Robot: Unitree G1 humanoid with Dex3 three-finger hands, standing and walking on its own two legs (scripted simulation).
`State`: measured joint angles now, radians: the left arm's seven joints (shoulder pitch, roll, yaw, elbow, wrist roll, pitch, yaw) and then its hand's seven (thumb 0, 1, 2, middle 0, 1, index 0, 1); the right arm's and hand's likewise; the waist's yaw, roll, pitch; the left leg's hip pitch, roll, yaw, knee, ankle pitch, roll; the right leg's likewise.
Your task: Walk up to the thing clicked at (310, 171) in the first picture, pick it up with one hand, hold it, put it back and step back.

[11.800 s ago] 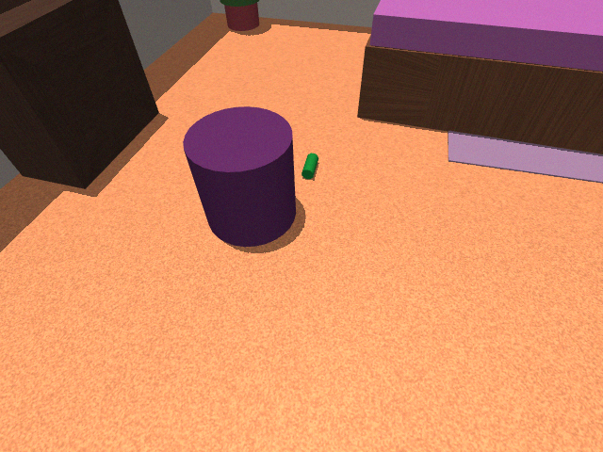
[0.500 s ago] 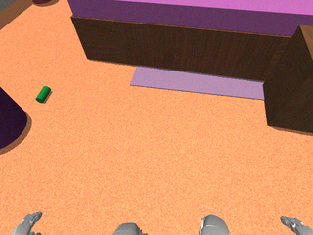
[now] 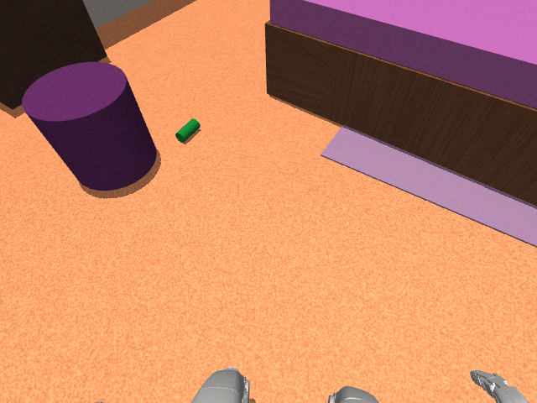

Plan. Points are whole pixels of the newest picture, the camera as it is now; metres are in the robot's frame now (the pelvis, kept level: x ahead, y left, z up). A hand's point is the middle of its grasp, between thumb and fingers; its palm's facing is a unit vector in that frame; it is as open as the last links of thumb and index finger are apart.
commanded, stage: walk up
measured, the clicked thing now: (188, 130) +1.45 +0.53 -0.72
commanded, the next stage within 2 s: stand in 1.10 s
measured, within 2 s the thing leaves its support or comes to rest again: neither
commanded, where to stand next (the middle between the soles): +0.08 -0.02 m, yaw +12 degrees
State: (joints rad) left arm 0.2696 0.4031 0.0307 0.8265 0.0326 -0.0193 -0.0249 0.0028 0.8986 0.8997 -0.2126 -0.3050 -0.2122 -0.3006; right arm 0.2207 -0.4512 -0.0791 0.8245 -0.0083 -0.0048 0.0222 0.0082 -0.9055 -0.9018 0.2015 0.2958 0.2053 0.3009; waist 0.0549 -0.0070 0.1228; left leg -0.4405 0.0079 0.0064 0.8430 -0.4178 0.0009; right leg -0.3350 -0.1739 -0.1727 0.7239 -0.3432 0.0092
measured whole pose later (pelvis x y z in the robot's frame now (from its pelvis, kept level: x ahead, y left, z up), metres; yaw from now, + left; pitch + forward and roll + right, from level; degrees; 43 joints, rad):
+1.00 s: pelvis +0.01 +0.00 +0.02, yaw +14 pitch -2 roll -1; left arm 0.11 0.38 0.00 1.06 0.00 -0.02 -0.01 0.00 0.90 0.90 -0.21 -0.30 -0.21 -0.30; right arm 0.09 -0.35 0.00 1.09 0.00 -0.03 0.01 0.01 -0.90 -0.90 0.20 0.30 0.21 0.30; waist 0.01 -0.01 0.06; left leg -0.27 -0.04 -0.10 0.50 -0.19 0.00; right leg -0.14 -0.06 -0.07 0.46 -0.27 0.04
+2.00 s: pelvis +0.03 -0.02 +0.03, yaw +12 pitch -1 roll +0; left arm 0.09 0.35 0.01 1.14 0.00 -0.01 0.00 0.00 0.91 0.90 -0.21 -0.30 -0.21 -0.30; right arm 0.07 -0.35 -0.01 1.16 -0.01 -0.01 0.01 0.01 -0.91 -0.90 0.20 0.30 0.20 0.30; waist 0.00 0.00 0.05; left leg -0.16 0.01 -0.07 0.32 -0.14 -0.03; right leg -0.07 -0.03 -0.04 0.31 -0.22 0.02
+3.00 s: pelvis +0.04 -0.02 +0.03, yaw +11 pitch -1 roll +0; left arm 0.12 0.35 0.00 1.13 0.00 -0.01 0.00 0.00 0.91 0.90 -0.21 -0.30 -0.21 -0.30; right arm 0.10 -0.35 0.00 1.15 -0.01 -0.01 0.01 0.01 -0.91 -0.90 0.20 0.30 0.20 0.30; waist 0.00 0.00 0.06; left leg -0.15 0.02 -0.07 0.32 -0.15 -0.04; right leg -0.06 -0.02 -0.03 0.31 -0.22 0.01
